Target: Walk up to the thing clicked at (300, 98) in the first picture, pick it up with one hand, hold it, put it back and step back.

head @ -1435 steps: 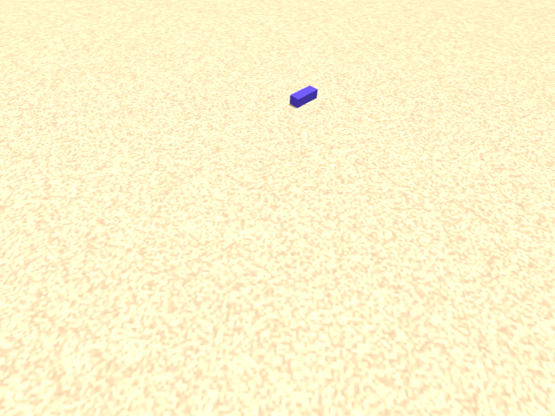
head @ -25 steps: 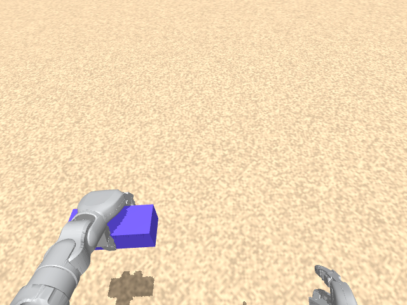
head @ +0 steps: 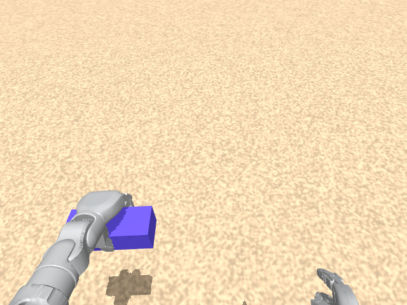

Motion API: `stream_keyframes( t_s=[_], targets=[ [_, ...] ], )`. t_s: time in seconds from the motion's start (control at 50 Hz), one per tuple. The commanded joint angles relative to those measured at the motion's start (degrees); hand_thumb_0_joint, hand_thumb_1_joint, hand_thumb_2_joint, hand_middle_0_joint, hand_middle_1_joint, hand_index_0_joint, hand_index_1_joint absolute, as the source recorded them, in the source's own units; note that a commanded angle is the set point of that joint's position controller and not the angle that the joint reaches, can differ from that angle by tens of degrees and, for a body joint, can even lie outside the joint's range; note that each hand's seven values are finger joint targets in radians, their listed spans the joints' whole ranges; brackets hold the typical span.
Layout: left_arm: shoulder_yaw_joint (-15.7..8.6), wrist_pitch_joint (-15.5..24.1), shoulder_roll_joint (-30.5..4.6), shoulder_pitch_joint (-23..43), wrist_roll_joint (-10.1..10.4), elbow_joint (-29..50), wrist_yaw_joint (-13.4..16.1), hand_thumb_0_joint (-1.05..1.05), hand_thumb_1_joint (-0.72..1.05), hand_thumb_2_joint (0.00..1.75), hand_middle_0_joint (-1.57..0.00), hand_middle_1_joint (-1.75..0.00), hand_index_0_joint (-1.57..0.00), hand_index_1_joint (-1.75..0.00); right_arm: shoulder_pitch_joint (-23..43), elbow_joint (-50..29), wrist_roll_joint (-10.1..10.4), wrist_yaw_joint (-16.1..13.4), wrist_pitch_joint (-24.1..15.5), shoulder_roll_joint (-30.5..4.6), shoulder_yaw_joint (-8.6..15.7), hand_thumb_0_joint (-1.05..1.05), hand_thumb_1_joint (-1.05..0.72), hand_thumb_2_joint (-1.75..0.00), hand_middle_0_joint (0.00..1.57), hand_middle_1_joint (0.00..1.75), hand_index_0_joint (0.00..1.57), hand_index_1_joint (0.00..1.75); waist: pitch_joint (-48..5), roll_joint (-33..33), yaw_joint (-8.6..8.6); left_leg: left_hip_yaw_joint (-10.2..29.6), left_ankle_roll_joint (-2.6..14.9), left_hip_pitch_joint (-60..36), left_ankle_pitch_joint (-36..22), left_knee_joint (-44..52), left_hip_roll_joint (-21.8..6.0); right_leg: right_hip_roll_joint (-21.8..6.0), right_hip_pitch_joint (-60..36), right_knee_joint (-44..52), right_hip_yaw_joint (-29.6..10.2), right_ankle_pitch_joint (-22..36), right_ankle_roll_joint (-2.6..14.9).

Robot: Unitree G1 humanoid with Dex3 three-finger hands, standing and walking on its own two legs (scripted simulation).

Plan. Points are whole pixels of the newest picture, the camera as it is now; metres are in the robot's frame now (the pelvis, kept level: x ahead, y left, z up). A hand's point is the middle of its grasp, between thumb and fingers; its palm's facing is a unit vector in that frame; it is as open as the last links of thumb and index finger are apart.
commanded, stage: crouch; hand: left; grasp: from above
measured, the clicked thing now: (111, 228) +0.30 +0.23 -0.08
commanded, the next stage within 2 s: lower in 1.94 s
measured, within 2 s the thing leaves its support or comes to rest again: neither
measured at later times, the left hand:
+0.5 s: hand (117, 241) +0.29 +0.23 -0.14, palm faces -0.48 +0.01 -0.88, open 10.1 cm
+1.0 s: hand (136, 253) +0.34 +0.25 -0.39, palm faces -0.48 +0.02 -0.88, open 10.2 cm
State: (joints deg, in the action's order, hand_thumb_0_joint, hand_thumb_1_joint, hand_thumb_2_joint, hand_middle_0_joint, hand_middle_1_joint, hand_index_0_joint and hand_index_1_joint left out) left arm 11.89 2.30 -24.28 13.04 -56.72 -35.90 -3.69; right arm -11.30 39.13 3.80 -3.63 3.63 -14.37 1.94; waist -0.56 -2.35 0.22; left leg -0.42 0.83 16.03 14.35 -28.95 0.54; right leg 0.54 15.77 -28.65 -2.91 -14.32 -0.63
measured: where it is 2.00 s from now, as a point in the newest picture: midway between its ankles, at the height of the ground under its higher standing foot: outside the picture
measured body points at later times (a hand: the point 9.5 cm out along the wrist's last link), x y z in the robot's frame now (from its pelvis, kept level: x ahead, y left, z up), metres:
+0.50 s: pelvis -0.02 +0.00 -0.04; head +0.05 +0.01 +0.40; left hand +0.31 +0.23 -0.09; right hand +0.10 -0.28 -0.16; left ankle +0.01 +0.11 -0.74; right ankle +0.01 -0.13 -0.74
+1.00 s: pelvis -0.07 +0.01 -0.25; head +0.11 +0.03 +0.16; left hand +0.36 +0.25 -0.34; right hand -0.03 -0.27 -0.38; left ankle +0.01 +0.11 -0.74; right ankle +0.01 -0.13 -0.74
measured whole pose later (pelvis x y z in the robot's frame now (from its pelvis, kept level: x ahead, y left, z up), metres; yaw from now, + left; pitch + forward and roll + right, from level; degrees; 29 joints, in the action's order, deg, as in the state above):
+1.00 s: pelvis -0.07 +0.01 -0.25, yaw -1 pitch +34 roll -4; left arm 0.7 8.5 -29.5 41.1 -68.7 -70.6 18.3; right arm -13.4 43.0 -3.5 0.8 -1.3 -13.5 2.6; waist -11.4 -2.9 8.3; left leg 2.0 1.5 101.9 34.8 -102.2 0.9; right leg 1.6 99.3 -99.7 0.6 -35.0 -1.8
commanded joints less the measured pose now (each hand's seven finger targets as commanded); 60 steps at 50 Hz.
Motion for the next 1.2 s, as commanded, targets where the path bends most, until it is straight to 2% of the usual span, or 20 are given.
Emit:
stream_keyframes(
  t_s=[0.0,0.04,0.06,0.12,0.22,0.28,0.42,0.54,0.58,0.62,0.68,0.8,0.84,0.9,0.96,1.04,1.08,1.14,1.16,1.18],
  targets=[
    [-6.2,1.5,-11.5,19.8,0.7,12.9,2.4,0.0,0.73,0.92,-1.08,-0.72,-1.08,-0.73,4.5,-8.4,0.1,-0.5,-1.9,-7.8,2.1,0.0,-0.9,-0.9,0.2,0.3,0.2,0.3,-14.0,-0.9,-0.25,0.2,-0.21,-8.4,-12.6,3.8,0.6,1.6,-2.1,4.0,1.7,10.3,1.82],
    [-6.7,2.0,-11.9,20.6,0.2,13.3,3.1,0.0,0.78,0.82,-1.07,-0.78,-1.11,-0.73,4.1,-8.3,0.0,-0.6,-1.9,-7.9,2.1,0.0,-0.92,-0.91,0.2,0.3,0.2,0.3,-14.1,-0.1,0.18,0.2,-0.06,-7.9,-12.4,3.4,0.7,1.5,-2.1,4.0,1.6,10.5,1.7],
    [-7.6,1.9,-12.6,19.7,-0.1,12.7,3.7,0.0,0.7,0.81,-0.99,-0.76,-1.03,-0.73,4.2,-8.2,0.0,-0.6,-1.9,-7.9,2.2,0.0,-0.88,-0.9,0.2,0.3,0.2,0.3,-14.7,-0.3,-0.27,0.0,-0.05,-8.1,-12.9,3.2,1.0,1.3,-2.6,3.9,1.5,10.9,1.67],
    [-7.0,2.0,-11.3,19.4,-0.9,10.7,5.5,0.0,0.63,0.89,-0.97,-0.76,-0.98,-0.75,3.6,-7.8,-0.1,-0.5,-1.6,-8.0,2.2,0.0,-0.88,-0.9,0.2,0.3,0.2,0.3,-14.3,0.4,0.83,0.0,-0.16,-8.2,-14.0,2.6,0.8,1.4,-1.3,3.3,1.7,11.8,1.72],
    [-7.2,2.6,-10.0,19.9,-3.3,4.6,10.4,0.0,0.62,0.92,-0.98,-0.76,-0.98,-0.76,1.6,-6.1,-0.9,0.0,-1.1,-8.1,2.9,0.0,-0.88,-0.9,0.2,0.3,0.2,0.3,-13.9,3.0,1.26,-0.1,-0.03,-4.8,-13.9,-0.2,1.1,1.0,1.0,1.2,1.8,12.5,1.29],
    [-6.8,3.3,-9.4,21.3,-5.0,-0.2,13.6,0.0,0.64,0.93,-0.99,-0.76,-1.0,-0.76,0.6,-5.4,-1.6,0.8,-0.9,-8.5,3.2,0.0,-0.88,-0.9,0.2,0.3,0.2,0.3,-13.5,2.2,2.07,0.0,-0.41,-0.8,-11.8,-3.7,0.8,1.0,6.1,-1.9,2.1,10.0,1.6],
    [-5.8,4.9,-8.4,29.3,-9.0,-9.8,19.5,0.0,0.65,0.94,-0.99,-0.82,-1.0,-0.81,-3.5,-3.4,-3.3,2.4,-1.5,-9.3,4.7,0.0,-0.89,-0.9,0.2,0.3,0.2,0.3,-20.7,0.0,4.01,0.4,-0.52,13.5,-7.0,-20.1,0.7,0.9,23.3,-16.7,2.6,5.3,1.97],
    [-8.1,6.2,-11.0,36.7,-12.7,-15.1,25.3,0.0,0.62,0.91,-0.95,-0.84,-0.97,-0.82,-5.6,-3.7,-4.2,3.0,-2.1,-10.3,5.3,0.0,-0.89,-0.9,0.2,0.3,0.2,0.3,-28.9,-2.0,4.88,0.3,0.03,29.0,0.8,-33.6,0.9,1.5,37.7,-30.4,3.1,-0.8,2.41],
    [-9.5,5.8,-13.2,38.6,-13.3,-16.9,26.8,0.0,0.63,0.89,-0.93,-0.87,-0.96,-0.84,-6.0,-3.0,-4.6,2.8,-2.5,-10.6,5.2,0.0,-0.89,-0.9,0.2,0.3,0.2,0.3,-32.1,-3.2,4.81,0.5,0.14,33.6,2.9,-37.5,1.0,1.6,42.4,-34.8,3.3,-2.9,2.56],
    [-9.3,5.6,-12.8,41.1,-12.9,-17.8,27.4,0.0,0.63,0.92,-0.93,-0.88,-0.96,-0.85,-6.6,-2.3,-5.1,2.4,-3.2,-11.0,5.4,0.0,-0.89,-0.9,0.2,0.3,0.2,0.3,-34.5,-5.8,5.48,2.1,-0.23,35.8,4.2,-40.4,0.4,1.5,49.6,-39.7,3.9,-4.5,3.0],
    [-11.3,4.5,-15.9,44.9,-12.9,-18.0,28.1,0.0,0.63,0.94,-0.94,-0.87,-0.96,-0.84,-7.6,-1.6,-5.4,1.8,-3.8,-11.5,5.6,0.0,-0.89,-0.89,0.2,0.3,0.2,0.3,-39.7,-6.5,5.58,3.0,-0.2,40.2,5.9,-44.7,0.1,1.4,54.0,-44.9,4.5,-6.1,3.01],
    [-12.9,3.5,-18.8,45.3,-12.4,-24.0,26.5,0.0,0.67,0.99,-0.98,-0.9,-1.0,-0.88,-8.0,-0.9,-6.6,2.1,-5.2,-11.8,5.5,0.0,-0.89,-0.9,0.2,0.3,0.2,0.3,-40.9,-5.4,6.5,3.7,-0.14,51.7,13.2,-51.8,0.4,1.1,62.8,-52.3,5.0,-12.5,2.82],
    [-13.4,4.0,-19.2,45.9,-11.6,-23.7,25.6,0.0,0.7,1.02,-1.0,-0.9,-1.02,-0.88,-8.2,-1.0,-6.7,2.5,-5.7,-11.9,5.5,0.0,-0.89,-0.9,0.2,0.3,0.2,0.3,-44.0,-5.7,6.42,4.4,-0.17,52.7,14.7,-53.7,0.5,1.2,64.8,-54.8,5.5,-14.2,3.06],
    [-13.1,5.5,-18.2,47.2,-11.4,-24.4,24.7,0.0,0.74,1.02,-1.03,-0.9,-1.05,-0.88,-8.8,-0.3,-7.0,3.3,-6.1,-12.0,5.2,0.0,-0.89,-0.9,0.2,0.3,0.2,0.3,-44.5,-5.5,7.88,4.5,0.21,57.1,16.0,-58.1,0.7,1.1,69.1,-58.0,5.8,-15.4,3.02],
    [-14.9,7.5,-21.0,49.3,-11.6,-24.9,24.9,0.0,0.73,1.03,-1.02,-0.9,-1.04,-0.88,-9.2,0.2,-7.3,4.0,-6.6,-12.1,4.7,0.0,-0.89,-0.9,0.2,0.3,0.2,0.3,-45.1,-4.2,9.02,4.6,0.49,62.0,18.0,-62.1,1.0,1.0,72.0,-60.8,6.1,-16.7,2.82],
    [-15.2,9.9,-22.3,53.5,-13.5,-24.2,26.7,0.0,0.67,1.01,-1.0,-0.85,-1.01,-0.84,-9.6,1.4,-8.1,4.9,-6.9,-12.3,4.1,0.0,-0.89,-0.9,0.2,0.3,0.2,0.3,-45.9,-8.3,9.78,4.8,0.14,63.5,18.7,-65.8,0.9,1.0,78.3,-64.9,6.8,-17.4,3.04],
    [-16.2,10.5,-23.4,53.9,-14.6,-25.7,28.0,0.0,0.65,0.98,-0.97,-0.84,-0.99,-0.83,-10.2,2.0,-8.7,5.5,-7.2,-12.5,3.8,0.0,-0.89,-0.9,0.2,0.3,0.2,0.3,-47.1,-9.7,9.83,5.1,-0.15,62.7,16.7,-67.7,0.7,0.7,80.4,-67.1,6.9,-16.2,3.02],
    [-17.7,10.9,-24.8,54.2,-16.2,-26.5,29.4,0.0,0.63,0.97,-0.97,-0.83,-0.98,-0.81,-11.7,2.9,-9.6,6.7,-7.5,-13.0,3.5,0.0,-0.9,-0.9,0.2,0.3,0.2,0.3,-51.4,-13.7,9.6,5.5,-0.8,58.7,7.5,-71.0,0.4,0.4,82.8,-71.1,7.5,-11.1,3.1],
    [-17.6,11.5,-25.3,56.9,-16.4,-23.2,29.8,0.0,0.62,0.95,-0.97,-0.81,-0.98,-0.8,-11.8,3.3,-9.8,7.0,-7.5,-12.9,3.6,0.0,-0.9,-0.9,0.2,0.3,0.2,0.3,-52.8,-15.4,9.53,4.9,-0.75,58.3,5.5,-72.3,0.4,0.8,82.8,-71.9,7.6,-9.7,3.21],
    [-18.4,11.2,-25.5,53.8,-17.0,-27.1,30.2,0.0,0.6,0.97,-0.97,-0.8,-0.97,-0.79,-11.8,3.5,-10.0,7.3,-7.5,-13.3,3.5,0.0,-0.9,-0.9,0.2,0.3,0.2,0.3,-52.2,-15.5,9.24,5.1,-0.96,58.3,3.9,-72.9,0.4,0.7,83.7,-72.9,7.7,-9.0,3.2]
  ],
)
